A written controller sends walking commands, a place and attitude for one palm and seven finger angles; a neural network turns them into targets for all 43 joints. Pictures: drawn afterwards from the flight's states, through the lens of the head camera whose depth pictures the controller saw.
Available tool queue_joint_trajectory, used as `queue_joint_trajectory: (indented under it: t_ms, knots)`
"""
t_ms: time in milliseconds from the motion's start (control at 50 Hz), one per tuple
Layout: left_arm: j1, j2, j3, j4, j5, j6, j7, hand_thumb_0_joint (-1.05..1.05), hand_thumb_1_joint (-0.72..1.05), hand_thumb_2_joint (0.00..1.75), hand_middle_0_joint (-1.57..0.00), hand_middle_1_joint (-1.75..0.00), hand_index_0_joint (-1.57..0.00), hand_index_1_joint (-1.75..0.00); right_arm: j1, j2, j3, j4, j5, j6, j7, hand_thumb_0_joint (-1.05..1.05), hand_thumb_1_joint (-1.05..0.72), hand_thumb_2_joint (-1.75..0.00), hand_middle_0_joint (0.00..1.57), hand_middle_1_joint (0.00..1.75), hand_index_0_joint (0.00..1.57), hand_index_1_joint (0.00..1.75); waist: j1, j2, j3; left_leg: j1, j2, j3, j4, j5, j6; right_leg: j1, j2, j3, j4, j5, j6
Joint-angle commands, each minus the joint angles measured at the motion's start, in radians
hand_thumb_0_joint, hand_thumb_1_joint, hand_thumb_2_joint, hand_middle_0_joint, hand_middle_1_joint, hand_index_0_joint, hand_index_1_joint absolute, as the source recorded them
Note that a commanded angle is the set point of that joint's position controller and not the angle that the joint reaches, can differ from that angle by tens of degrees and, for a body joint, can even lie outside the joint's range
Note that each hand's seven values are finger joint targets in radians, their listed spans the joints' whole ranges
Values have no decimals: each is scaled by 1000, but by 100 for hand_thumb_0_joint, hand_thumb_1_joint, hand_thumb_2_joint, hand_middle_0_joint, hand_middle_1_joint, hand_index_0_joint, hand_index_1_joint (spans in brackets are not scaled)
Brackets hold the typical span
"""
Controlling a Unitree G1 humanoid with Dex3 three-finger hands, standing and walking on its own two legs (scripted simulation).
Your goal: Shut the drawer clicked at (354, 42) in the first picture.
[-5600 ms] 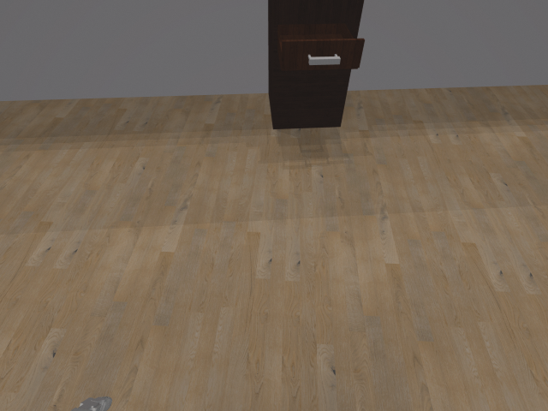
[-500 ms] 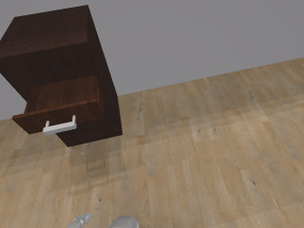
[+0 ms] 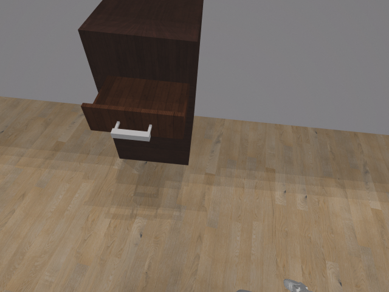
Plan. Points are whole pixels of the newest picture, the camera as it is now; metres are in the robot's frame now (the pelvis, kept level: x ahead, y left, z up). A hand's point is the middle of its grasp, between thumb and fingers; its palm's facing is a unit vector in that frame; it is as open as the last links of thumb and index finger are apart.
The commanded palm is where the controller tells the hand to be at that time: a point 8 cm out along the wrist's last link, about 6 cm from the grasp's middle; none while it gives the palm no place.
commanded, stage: take the last steps up to it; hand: left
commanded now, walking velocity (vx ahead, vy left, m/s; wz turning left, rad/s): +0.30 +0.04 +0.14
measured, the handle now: (132, 130) +0.67 +0.31 -0.22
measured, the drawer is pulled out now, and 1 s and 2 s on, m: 0.20 0.20 0.20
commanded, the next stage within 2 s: come to a stop and stand still in 0.90 s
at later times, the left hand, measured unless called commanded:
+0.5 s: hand out of the picture +0.02 +0.15 -0.16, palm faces +0.14 -0.97 -0.21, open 7.3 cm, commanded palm none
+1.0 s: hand (111, 225) +0.28 +0.25 -0.17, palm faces +0.11 -0.97 -0.21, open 7.3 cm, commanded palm none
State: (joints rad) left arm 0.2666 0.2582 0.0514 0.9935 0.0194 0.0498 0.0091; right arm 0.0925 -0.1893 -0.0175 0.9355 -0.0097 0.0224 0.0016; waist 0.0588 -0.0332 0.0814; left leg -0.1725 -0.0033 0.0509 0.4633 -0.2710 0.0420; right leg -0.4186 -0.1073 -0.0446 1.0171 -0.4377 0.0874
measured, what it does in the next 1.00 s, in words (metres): walks ahead: right foot, then left foot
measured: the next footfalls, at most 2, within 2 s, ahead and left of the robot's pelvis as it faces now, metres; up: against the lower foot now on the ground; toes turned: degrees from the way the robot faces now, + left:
right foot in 0.20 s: +0.07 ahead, -0.13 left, +0.00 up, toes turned -4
left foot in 0.68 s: +0.25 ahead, +0.16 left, +0.00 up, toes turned +13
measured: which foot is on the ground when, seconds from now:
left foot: down 0.00-0.22, up 0.24-0.66, down 0.68-1.00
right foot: up 0.00-0.18, down 0.20-0.68, up 0.70-1.00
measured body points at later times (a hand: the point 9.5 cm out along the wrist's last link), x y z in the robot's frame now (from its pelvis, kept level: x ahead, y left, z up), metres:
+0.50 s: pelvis +0.08 -0.02 +0.01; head +0.09 -0.04 +0.46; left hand +0.02 +0.20 -0.14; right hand +0.09 -0.26 -0.16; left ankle +0.14 +0.15 -0.67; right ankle +0.03 -0.12 -0.74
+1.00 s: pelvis +0.23 +0.06 +0.00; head +0.23 +0.06 +0.45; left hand +0.27 +0.30 -0.15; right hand +0.28 -0.16 -0.16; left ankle +0.22 +0.15 -0.74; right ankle +0.30 -0.05 -0.70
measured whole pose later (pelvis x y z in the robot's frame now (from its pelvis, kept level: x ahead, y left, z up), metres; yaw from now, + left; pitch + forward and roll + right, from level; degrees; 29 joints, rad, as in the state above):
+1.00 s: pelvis +0.23 +0.06 +0.00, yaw +3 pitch -2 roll +2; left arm 0.22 0.17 0.06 1.03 0.03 -0.01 0.00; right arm 0.27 -0.15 -0.04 1.06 -0.02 -0.05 -0.02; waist 0.01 -0.03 0.02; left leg -0.12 -0.02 0.18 0.37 -0.22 0.04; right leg -0.49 -0.11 -0.08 0.88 -0.29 0.02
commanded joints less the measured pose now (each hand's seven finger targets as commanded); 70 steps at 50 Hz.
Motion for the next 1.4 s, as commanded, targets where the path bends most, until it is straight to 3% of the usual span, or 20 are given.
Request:
queue_joint_trajectory:
  t_ms: [0, 80, 140, 160, 200, 220, 280, 320, 560, 620, 640, 660, 680, 720, 800, 980, 1060, 1100, 1180, 1380]
  knots:
    - [-37, 38, 2, -74, 3, -29, -6, 0, 90, 90, -20, -30, -20, -30, 123, -191, -56, -12, -11, -26, -14, 0, -90, -90, 20, 30, 20, 30, -85, 178, -56, 82, 246, -222, -194, 192, 147, -50, 16, -24, -111, -10, -15]
    - [-70, 17, -4, -87, 6, -50, -16, 0, 90, 90, -20, -30, -20, -30, 160, -180, -58, 13, -15, -34, -13, 0, -90, -90, 20, 30, 20, 30, -90, 198, -13, 25, 239, -281, -216, -10, 152, 19, 42, -45, -281, -19, -38]
    - [40, -2, -1, -44, 7, -69, -17, 0, 90, 90, -20, -30, -20, -30, 147, -153, -53, 28, -10, -38, -16, 0, -90, -90, 20, 30, 20, 30, -29, 145, -36, -91, 185, -242, -121, -97, 107, 255, 73, -68, -517, 123, -51]
    - [112, 25, 6, -19, 11, -79, -11, 0, 90, 90, -20, -30, -20, -30, 145, -122, -48, 32, -5, -43, -14, 0, -90, -90, 20, 30, 20, 30, 7, 63, -40, -199, 125, -189, -2, -159, 65, 400, 30, -16, -616, 142, -62]
    - [256, 171, 38, 6, 11, -90, 4, 0, 90, 90, -20, -30, -20, -30, 97, -81, -40, -25, -7, -47, 0, 0, -90, -90, 20, 30, 20, 30, 75, -260, -27, -504, -13, -39, 441, -327, -14, 497, -356, 513, -873, -136, -224]
    - [244, 155, 36, 13, 2, -99, 8, 0, 90, 90, -20, -30, -20, -30, 63, -123, -53, -23, -18, -40, 7, 0, -90, -90, 20, 30, 20, 30, 65, -241, 37, -514, 33, -106, 559, -244, -9, 378, -357, 544, -925, -228, -239]
    - [104, 43, 12, -4, 4, -114, 13, 0, 90, 90, -20, -30, -20, -30, 144, -81, -60, 47, -19, -33, 23, 0, -90, -90, 20, 30, 20, 30, -35, -56, 93, -476, 90, -92, 640, -18, -28, 271, -254, 263, -901, -42, -198]
    - [124, 5, 0, 7, 1, -125, 12, 0, 90, 90, -20, -30, -20, -30, 190, -48, -52, 76, -20, -28, 25, 0, -90, -90, 20, 30, 20, 30, -47, -88, 66, -449, 91, -55, 620, 54, -49, 288, -188, 109, -874, 202, -171]
    - [221, 43, 9, 115, 10, -126, 20, 0, 90, 90, -20, -30, -20, -30, 36, -10, -35, 26, -7, -48, 45, 0, -90, -90, 20, 30, 20, 30, -19, -145, 53, -327, 84, 57, 222, 57, -30, 350, -191, -2, -795, 445, -198]
    - [186, 43, 18, 117, 6, -113, 20, 0, 90, 90, -20, -30, -20, -30, 203, -47, -44, 76, -14, -67, 27, 0, -90, -90, 20, 30, 20, 30, -104, -96, -14, -23, 33, 88, 61, 78, -6, 264, -149, -54, -566, 501, -170]
    - [209, 6, 11, 116, 1, -111, 16, 0, 90, 90, -20, -30, -20, -30, 346, -114, -58, 118, -22, -76, 12, 0, -90, -90, 20, 30, 20, 30, -153, 49, -120, 191, 82, 37, 10, 105, 7, 201, -94, -92, -329, 458, -143]
    - [271, -55, 5, 105, -11, -106, 8, 0, 90, 90, -20, -30, -20, -30, 443, -229, -83, 139, -29, -82, -4, 0, -90, -90, 20, 30, 20, 30, -157, 317, -233, 378, 343, -319, -57, 186, 89, -25, 46, -145, -32, 28, -98]
    - [203, -53, -3, 54, -8, -106, 8, 0, 90, 90, -20, -30, -20, -30, 489, -266, -82, 135, -12, -68, -12, 0, -90, -90, 20, 30, 20, 30, -167, 291, -209, 331, 430, -459, -158, 199, 149, -122, 82, -47, 153, -172, -114]
    - [127, -55, 1, 56, -5, -97, 6, 0, 90, 90, -20, -30, -20, -30, 302, -177, -68, 99, -7, -71, -21, 0, -90, -90, 20, 30, 20, 30, -125, 243, -101, 111, 405, -357, -244, -66, 151, -179, 1, 22, 273, -40, -125]
    - [162, -82, 2, 88, 8, -74, -8, 0, 90, 90, -20, -30, -20, -30, 199, -62, -31, 81, -7, -97, -26, 0, -90, -90, 20, 30, 20, 30, -41, 134, -25, -73, 292, -126, -280, 153, 117, -68, -31, 13, 135, 107, -94]
    - [-4, -68, 0, -5, 6, -58, -7, 0, 90, 90, -20, -30, -20, -30, 224, -87, -44, 97, -15, -80, -21, 0, -90, -90, 20, 30, 20, 30, -55, 124, 27, -44, 297, -62, -257, 219, 149, -9, -3, -21, -256, 150, -79]
    - [89, -41, -9, 33, 5, -77, 11, 0, 90, 90, -20, -30, -20, -30, 208, -53, -25, 121, -7, -68, -29, 0, -90, -90, 20, 30, 20, 30, -3, 0, -35, -66, 180, 27, -20, 282, 28, 267, 7, 0, -597, 457, -68]
    - [73, 66, -4, 38, -4, -86, 23, 0, 90, 90, -20, -30, -20, -30, 289, -11, -19, 140, 8, -55, -21, 0, -90, -90, 20, 30, 20, 30, -56, -86, -70, -137, 65, 46, 35, -82, -50, 344, -206, 187, -597, 930, -168]
    - [15, 82, 15, 29, -5, -71, 46, 0, 90, 90, -20, -30, -20, -30, 278, -22, -34, 142, 11, -4, -35, 0, -90, -90, 20, 30, 20, 30, -41, -137, -159, -137, 59, -4, 317, -295, -71, 343, -278, 227, -615, 1112, -316]
    - [-99, 90, 40, -23, 13, -31, 39, 0, 90, 90, -20, -30, -20, -30, 296, -4, -43, 97, 4, 12, -22, 0, -90, -90, 20, 30, 20, 30, -65, -142, -169, -64, 18, 0, 153, -110, -74, 200, -175, 139, -677, 427, -239]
